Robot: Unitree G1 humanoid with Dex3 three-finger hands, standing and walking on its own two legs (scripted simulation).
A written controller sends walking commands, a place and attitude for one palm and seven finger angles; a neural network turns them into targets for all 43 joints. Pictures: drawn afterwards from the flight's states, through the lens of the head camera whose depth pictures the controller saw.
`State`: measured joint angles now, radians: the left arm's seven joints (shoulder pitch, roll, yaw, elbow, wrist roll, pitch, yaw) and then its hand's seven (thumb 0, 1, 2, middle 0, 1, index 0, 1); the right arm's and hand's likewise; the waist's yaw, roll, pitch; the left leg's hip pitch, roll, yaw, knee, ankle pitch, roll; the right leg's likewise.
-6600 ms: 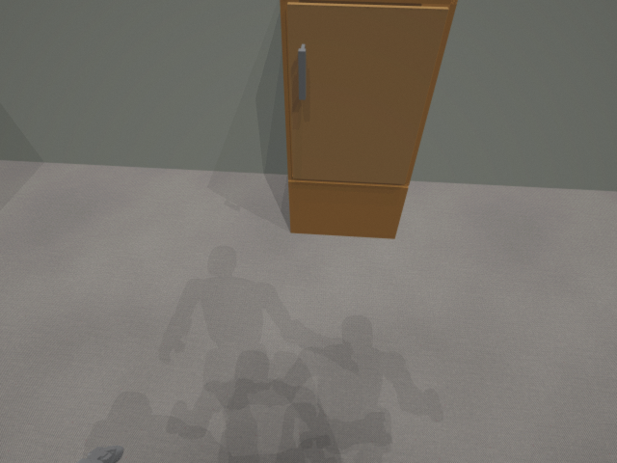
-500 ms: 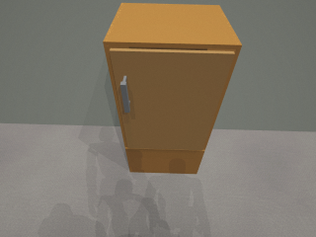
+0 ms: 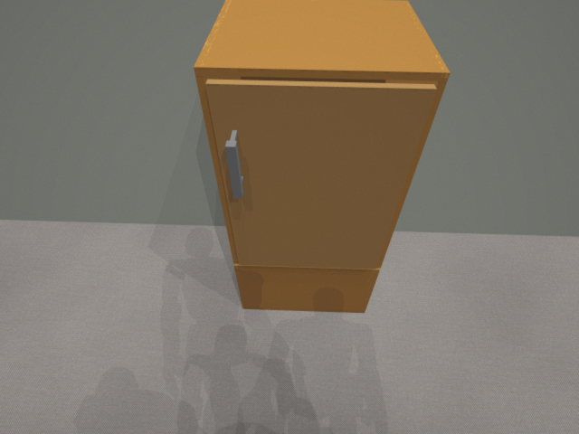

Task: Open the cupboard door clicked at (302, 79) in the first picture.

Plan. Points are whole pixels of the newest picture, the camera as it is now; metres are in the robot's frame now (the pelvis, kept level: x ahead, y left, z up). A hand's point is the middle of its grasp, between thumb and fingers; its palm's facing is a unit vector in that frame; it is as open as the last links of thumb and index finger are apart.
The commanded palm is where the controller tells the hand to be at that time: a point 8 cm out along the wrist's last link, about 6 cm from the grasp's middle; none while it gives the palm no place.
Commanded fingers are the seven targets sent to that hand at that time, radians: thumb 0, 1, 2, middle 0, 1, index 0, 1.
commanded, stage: look again from close up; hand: left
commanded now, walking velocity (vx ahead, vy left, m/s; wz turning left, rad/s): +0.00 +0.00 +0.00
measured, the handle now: (236, 165) +0.63 +0.15 -0.01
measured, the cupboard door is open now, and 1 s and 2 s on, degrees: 0 0 0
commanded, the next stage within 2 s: shuffle to correct the standing spot in 0.34 s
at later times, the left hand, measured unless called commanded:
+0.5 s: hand out of the picture -0.01 +0.17 -0.17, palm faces +0.04 -0.98 -0.18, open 7.4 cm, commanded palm none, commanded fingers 0.00 0.90 0.90 -0.20 -0.30 -0.20 -0.30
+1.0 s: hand out of the picture -0.01 +0.13 -0.18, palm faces +0.04 -0.99 -0.12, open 7.4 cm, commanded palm none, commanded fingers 0.00 0.90 0.90 -0.20 -0.30 -0.20 -0.30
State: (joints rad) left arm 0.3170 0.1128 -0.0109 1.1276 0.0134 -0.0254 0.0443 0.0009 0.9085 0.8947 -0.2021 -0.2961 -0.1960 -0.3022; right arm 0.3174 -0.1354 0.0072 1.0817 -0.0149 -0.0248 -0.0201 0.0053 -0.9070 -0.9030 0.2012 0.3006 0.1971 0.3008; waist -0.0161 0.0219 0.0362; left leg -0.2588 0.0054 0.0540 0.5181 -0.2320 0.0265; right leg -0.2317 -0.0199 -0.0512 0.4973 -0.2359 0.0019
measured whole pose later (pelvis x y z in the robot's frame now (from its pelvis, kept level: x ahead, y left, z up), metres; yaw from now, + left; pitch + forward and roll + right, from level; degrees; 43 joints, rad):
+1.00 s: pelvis +0.04 -0.02 -0.01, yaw -1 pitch -1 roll +0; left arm 0.44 0.12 0.04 1.09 0.03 0.00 0.00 0.00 0.91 0.89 -0.20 -0.30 -0.19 -0.30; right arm 0.38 -0.11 -0.01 1.07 -0.03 -0.06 -0.02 0.00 -0.91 -0.90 0.20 0.30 0.20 0.30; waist -0.01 -0.04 -0.02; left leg -0.23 0.03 0.08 0.56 -0.32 0.01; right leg -0.32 -0.01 -0.07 0.75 -0.43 -0.05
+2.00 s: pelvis +0.10 -0.02 +0.00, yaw -1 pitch -1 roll +0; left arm 0.31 0.19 0.01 0.95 0.02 0.00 0.04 0.00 0.91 0.89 -0.20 -0.30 -0.19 -0.30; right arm 0.31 -0.19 0.00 0.98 -0.03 0.01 0.00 0.00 -0.93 -0.90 0.20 0.30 0.20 0.30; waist -0.01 0.03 -0.01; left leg -0.33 0.00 0.12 0.52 -0.18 0.06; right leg -0.23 -0.03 -0.11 0.55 -0.31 -0.01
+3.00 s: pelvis +0.10 -0.03 -0.04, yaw +0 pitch +7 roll +0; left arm 0.35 0.16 0.09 0.15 -0.20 -0.40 -0.05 0.02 0.82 0.84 -0.20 -0.37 -0.20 -0.38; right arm 0.23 -0.24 -0.02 0.69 0.01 -0.24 -0.02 0.01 -0.91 -0.90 0.20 0.30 0.20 0.30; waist -0.04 0.02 -0.12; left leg -0.64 0.01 0.11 0.81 -0.29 0.05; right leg -0.54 -0.04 -0.09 0.85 -0.45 -0.02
